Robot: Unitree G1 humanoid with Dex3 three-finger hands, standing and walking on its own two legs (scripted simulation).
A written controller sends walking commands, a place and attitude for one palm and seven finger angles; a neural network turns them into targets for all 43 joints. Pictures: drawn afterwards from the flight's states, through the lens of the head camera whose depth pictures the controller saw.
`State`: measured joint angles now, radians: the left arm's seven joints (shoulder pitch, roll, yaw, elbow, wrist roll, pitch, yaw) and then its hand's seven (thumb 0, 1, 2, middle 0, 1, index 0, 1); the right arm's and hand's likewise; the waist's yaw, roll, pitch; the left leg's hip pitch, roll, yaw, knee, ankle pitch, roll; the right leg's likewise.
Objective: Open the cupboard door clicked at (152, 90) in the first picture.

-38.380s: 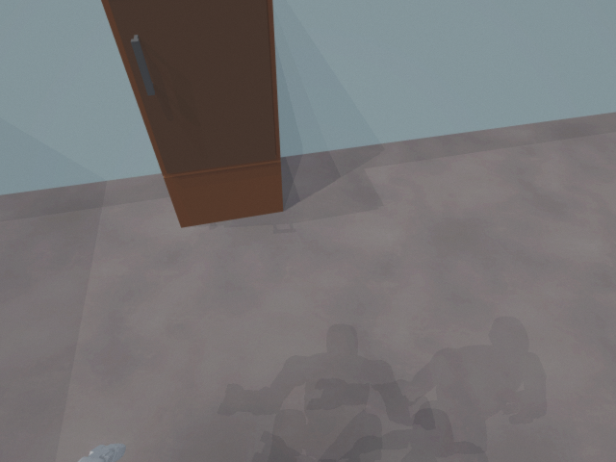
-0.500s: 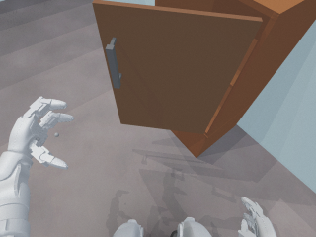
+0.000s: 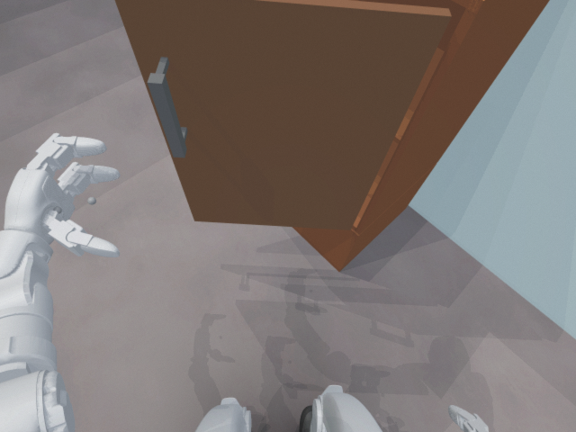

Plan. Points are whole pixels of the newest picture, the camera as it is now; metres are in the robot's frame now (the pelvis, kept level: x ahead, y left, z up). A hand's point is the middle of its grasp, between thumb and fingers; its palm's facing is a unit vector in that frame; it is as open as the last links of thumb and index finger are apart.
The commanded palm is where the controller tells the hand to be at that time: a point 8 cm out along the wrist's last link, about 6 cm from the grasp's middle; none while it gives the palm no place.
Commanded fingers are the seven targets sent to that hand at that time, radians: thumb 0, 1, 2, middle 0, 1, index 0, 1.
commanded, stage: move the hooked fingers beside the handle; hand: left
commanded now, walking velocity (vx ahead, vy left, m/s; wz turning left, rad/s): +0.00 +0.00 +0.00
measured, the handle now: (172, 111) +0.58 +0.19 +0.04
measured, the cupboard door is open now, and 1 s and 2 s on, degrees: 45 45 45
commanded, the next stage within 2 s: slide the fingers in behind the handle in 1.66 s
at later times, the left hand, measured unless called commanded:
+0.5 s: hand (109, 155) +0.48 +0.25 +0.06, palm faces -0.05 -1.00 -0.02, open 14.0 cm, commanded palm +0.46 +0.30 +0.05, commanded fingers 0.00 -0.50 0.30 -0.30 -1.20 -0.30 -1.20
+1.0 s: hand (131, 118) +0.55 +0.24 +0.05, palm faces -0.06 -1.00 -0.01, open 14.0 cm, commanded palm +0.53 +0.28 +0.04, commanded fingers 0.00 -0.50 0.30 -0.30 -1.20 -0.30 -1.20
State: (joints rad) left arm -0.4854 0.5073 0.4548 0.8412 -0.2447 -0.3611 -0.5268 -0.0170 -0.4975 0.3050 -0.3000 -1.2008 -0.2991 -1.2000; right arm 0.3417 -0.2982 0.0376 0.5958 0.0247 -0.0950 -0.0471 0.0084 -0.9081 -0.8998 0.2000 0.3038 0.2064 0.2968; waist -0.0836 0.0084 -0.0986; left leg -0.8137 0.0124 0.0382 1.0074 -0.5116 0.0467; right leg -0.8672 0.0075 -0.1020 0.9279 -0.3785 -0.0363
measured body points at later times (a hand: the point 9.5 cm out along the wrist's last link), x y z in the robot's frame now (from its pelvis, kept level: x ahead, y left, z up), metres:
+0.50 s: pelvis +0.00 +0.01 -0.01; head +0.14 +0.03 +0.42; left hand +0.47 +0.31 +0.06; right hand +0.02 -0.27 -0.11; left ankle -0.02 +0.09 -0.68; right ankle +0.04 -0.10 -0.68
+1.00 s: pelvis +0.00 +0.02 -0.02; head +0.19 +0.04 +0.39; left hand +0.55 +0.30 +0.05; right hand -0.04 -0.25 -0.11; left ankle -0.02 +0.09 -0.68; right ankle +0.04 -0.10 -0.68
